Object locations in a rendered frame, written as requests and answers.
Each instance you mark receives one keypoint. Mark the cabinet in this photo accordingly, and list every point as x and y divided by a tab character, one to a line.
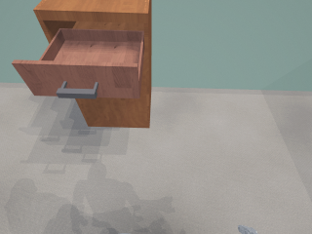
133	15

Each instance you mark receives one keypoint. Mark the drawer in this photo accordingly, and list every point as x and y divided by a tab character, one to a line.
82	57

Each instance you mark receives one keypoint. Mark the handle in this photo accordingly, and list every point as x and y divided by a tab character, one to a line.
64	92

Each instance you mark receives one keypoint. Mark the right robot hand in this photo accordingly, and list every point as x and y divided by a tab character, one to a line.
246	230

